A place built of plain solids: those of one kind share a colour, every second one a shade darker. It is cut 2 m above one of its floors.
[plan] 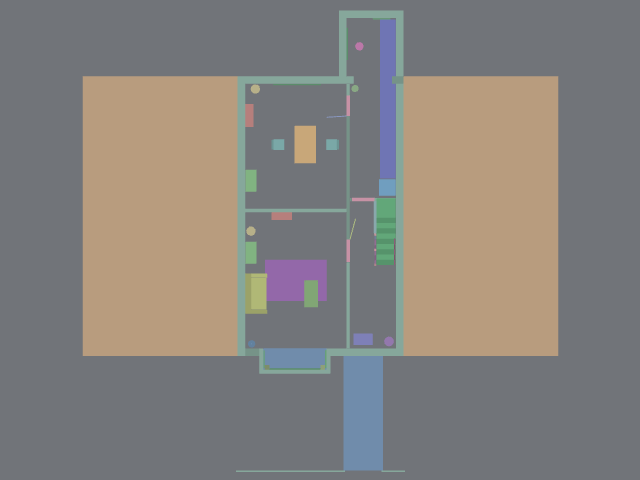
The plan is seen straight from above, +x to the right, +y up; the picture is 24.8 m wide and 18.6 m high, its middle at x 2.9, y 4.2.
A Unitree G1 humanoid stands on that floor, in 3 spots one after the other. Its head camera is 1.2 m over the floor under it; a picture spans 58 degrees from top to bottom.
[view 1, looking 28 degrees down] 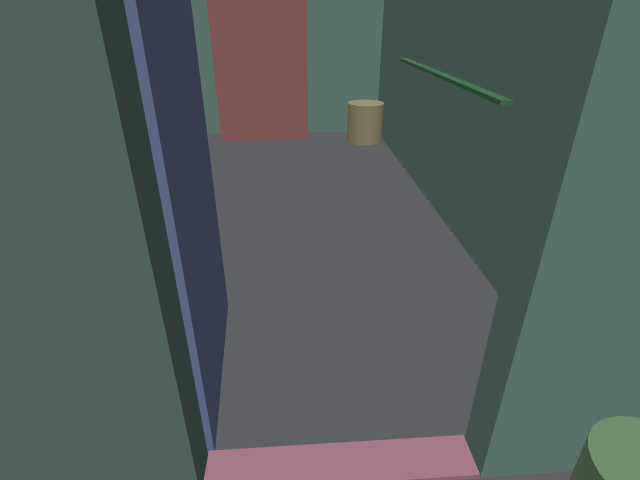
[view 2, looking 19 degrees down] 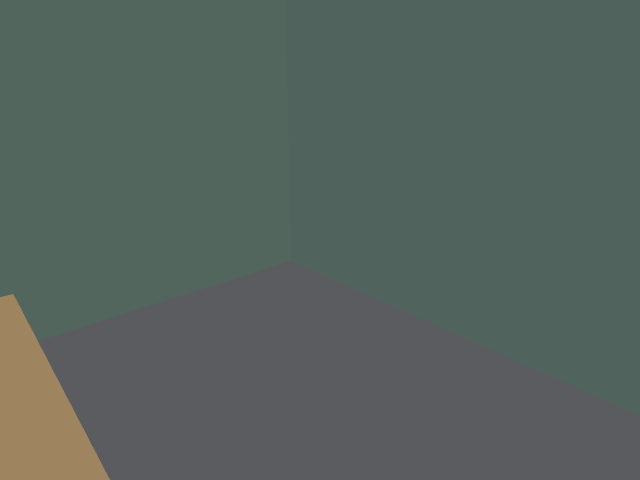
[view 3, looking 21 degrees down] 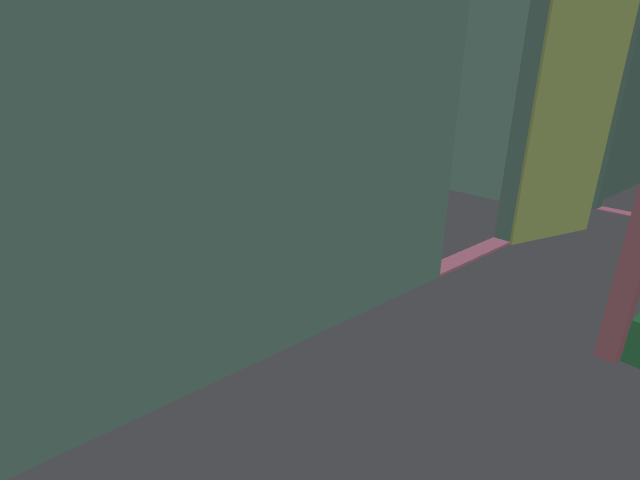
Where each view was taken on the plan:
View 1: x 4.81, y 9.28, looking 176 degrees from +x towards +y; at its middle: ground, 2.56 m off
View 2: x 1.55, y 7.26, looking -42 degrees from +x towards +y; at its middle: wall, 2.93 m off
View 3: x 5.47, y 1.17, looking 140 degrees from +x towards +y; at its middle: wall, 1.97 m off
